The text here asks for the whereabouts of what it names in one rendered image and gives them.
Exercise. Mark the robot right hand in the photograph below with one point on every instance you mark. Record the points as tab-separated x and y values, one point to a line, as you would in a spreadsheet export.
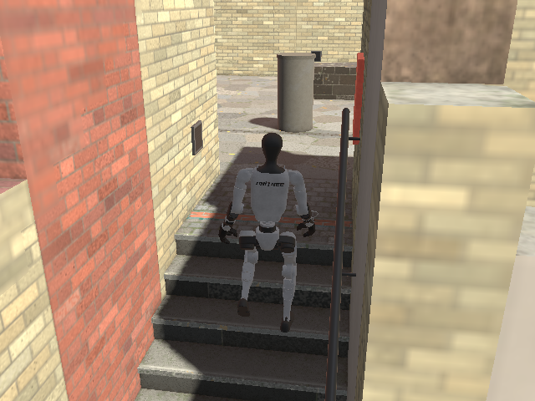
310	231

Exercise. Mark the robot foot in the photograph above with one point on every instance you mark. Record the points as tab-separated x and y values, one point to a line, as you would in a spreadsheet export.
285	325
243	308

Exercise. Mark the robot right upper arm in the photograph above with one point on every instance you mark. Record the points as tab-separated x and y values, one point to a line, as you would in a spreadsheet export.
296	178

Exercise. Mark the right robot forearm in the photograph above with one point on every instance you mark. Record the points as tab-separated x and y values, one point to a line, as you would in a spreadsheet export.
308	219

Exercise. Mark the robot left hand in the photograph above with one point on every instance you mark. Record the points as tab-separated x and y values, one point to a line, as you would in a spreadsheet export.
223	233

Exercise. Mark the left robot forearm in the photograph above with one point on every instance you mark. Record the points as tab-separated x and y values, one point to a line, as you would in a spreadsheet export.
229	219

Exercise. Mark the robot right foot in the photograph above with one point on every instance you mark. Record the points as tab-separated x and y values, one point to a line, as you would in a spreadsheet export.
285	325

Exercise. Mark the robot left foot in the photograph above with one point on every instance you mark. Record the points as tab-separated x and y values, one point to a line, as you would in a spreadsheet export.
243	308

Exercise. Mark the robot left upper arm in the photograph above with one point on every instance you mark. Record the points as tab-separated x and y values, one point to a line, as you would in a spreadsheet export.
243	176

